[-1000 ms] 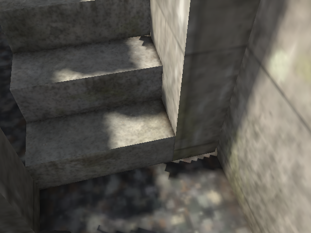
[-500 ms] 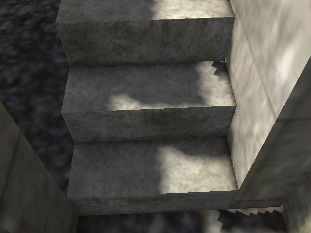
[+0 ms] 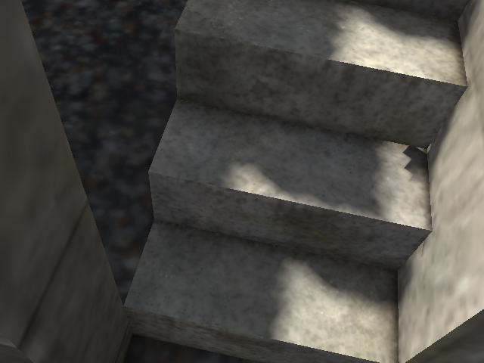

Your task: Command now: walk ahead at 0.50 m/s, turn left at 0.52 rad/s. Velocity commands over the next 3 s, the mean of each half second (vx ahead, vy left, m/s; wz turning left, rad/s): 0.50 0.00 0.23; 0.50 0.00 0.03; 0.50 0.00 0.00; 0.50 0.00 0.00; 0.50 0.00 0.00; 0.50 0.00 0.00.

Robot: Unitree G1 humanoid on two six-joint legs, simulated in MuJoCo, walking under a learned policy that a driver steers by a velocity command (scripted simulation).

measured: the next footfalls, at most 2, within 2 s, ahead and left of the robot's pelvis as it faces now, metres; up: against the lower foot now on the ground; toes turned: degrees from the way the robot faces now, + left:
right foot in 0.14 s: +0.05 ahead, -0.15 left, +0.00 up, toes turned +7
left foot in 0.52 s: +0.25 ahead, +0.07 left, +0.00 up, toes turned +6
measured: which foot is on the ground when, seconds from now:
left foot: down 0.00-0.14, up 0.16-0.50, down 0.52-1.00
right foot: up 0.00-0.12, down 0.14-0.52, up 0.54-0.82, down 0.84-1.00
